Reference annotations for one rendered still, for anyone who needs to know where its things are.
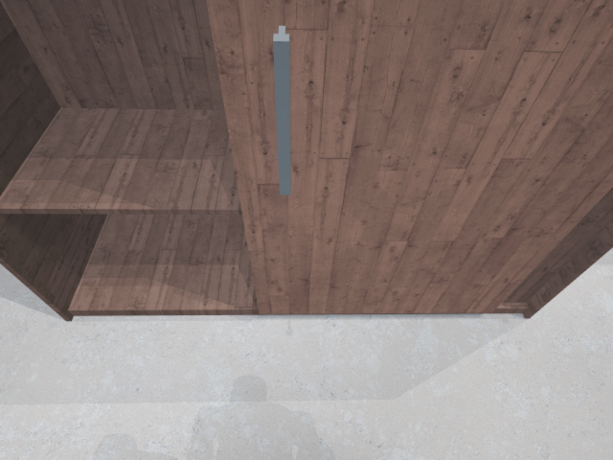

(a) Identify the wardrobe door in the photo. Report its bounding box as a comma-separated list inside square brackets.
[502, 187, 613, 303]
[206, 0, 613, 314]

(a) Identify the handle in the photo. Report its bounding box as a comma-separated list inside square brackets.
[273, 26, 291, 196]

